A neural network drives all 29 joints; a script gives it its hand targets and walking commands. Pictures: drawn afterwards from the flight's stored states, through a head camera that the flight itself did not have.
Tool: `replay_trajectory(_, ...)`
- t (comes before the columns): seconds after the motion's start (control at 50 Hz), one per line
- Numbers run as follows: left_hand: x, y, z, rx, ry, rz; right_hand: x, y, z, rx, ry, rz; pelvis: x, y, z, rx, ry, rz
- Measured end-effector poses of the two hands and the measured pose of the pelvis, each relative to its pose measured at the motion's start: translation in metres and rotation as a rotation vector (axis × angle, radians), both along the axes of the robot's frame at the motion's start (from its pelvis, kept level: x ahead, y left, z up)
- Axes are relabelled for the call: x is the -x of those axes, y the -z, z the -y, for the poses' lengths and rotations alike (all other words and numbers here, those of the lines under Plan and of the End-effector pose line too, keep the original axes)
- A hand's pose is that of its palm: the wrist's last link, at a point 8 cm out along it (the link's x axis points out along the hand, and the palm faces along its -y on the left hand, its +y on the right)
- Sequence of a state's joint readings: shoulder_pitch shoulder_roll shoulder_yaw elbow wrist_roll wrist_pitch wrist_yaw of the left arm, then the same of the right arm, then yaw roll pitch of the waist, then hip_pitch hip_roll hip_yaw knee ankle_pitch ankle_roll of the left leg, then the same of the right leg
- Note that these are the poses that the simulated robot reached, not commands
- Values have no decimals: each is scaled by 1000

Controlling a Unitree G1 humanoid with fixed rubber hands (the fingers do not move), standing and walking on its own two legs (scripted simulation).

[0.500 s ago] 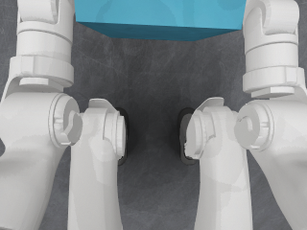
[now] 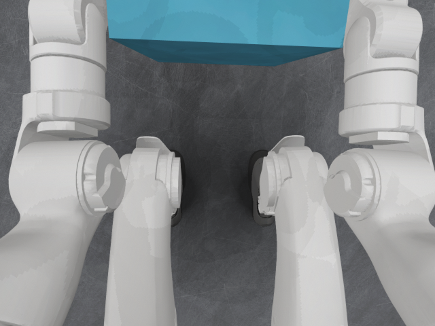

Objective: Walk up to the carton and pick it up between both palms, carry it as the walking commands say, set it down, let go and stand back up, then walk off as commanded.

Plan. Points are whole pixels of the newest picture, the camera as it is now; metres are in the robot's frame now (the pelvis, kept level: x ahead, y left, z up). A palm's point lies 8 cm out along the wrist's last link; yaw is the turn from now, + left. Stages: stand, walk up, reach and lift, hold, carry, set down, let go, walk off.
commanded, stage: reach and lift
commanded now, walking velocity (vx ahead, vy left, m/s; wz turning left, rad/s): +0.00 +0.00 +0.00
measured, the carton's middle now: out of the picture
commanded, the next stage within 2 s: none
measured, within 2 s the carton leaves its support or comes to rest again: neither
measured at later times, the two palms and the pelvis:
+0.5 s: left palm out of the picture +0.54 +0.16 -0.03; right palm out of the picture +0.53 -0.15 -0.03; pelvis -0.01 +0.00 +0.05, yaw +0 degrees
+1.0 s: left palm out of the picture +0.52 +0.16 +0.03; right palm out of the picture +0.51 -0.15 +0.04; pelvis -0.02 +0.00 +0.10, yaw +0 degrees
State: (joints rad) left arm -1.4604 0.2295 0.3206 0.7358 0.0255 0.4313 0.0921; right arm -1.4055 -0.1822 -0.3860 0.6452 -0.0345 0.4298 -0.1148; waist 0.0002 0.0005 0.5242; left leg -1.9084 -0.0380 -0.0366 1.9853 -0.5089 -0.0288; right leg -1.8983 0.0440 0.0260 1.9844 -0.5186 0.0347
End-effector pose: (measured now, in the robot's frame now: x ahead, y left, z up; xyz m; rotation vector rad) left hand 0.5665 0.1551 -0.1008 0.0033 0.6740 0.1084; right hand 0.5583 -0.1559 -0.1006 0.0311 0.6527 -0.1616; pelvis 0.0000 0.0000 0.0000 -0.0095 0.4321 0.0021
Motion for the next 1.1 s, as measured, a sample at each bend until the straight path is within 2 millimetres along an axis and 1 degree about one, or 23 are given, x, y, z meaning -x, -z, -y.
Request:
replay_trajectory(0.18,13,-21,-1,12,-8,-6,10,-25,-1,-13,8,-6,7,-14,-1,0,-1,28)
replay_trajectory(0.38,21,-52,-2,4,-8,-2,18,-53,-2,-19,6,-2,12,-38,-1,-1,-2,42)
replay_trajectory(0.54,26,-73,0,-6,9,1,26,-72,0,-12,4,2,14,-52,0,-3,-7,64)
replay_trajectory(0.78,42,-101,-1,8,-1,-9,38,-105,0,-13,6,-8,16,-77,3,-13,3,104)
replay_trajectory(0.9,44,-122,-2,-4,10,3,43,-124,-2,-8,4,4,16,-92,1,-4,-3,122)
replay_trajectory(1.1,54,-148,-2,1,18,-1,54,-151,-2,2,6,1,15,-114,-1,-2,-1,156)
